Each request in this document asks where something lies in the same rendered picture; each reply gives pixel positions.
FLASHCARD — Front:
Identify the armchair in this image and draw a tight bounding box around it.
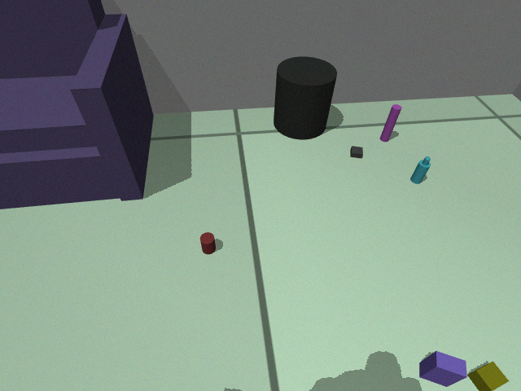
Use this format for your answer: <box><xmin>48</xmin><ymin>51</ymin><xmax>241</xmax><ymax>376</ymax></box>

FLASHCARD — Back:
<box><xmin>0</xmin><ymin>0</ymin><xmax>154</xmax><ymax>209</ymax></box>

